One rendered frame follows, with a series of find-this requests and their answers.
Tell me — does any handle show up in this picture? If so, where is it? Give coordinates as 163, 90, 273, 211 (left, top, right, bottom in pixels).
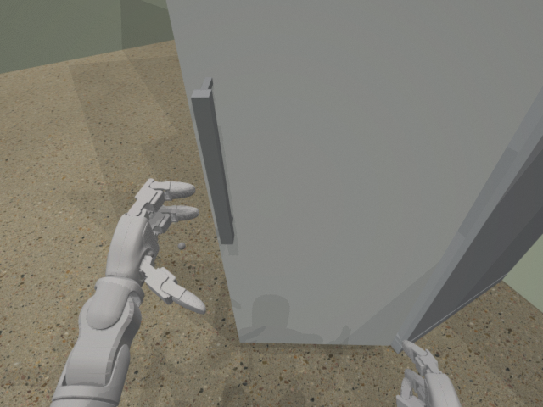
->
191, 77, 234, 244

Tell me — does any robot left hand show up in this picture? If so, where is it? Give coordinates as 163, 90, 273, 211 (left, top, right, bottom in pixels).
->
105, 178, 206, 315

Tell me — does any robot right hand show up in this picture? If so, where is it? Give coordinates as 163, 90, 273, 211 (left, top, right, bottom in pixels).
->
396, 340, 462, 407

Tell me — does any robot left forearm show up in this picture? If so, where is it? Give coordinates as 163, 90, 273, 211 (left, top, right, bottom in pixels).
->
50, 276, 144, 407

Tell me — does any fridge door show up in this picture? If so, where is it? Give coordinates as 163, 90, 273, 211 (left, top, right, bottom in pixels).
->
166, 0, 543, 346

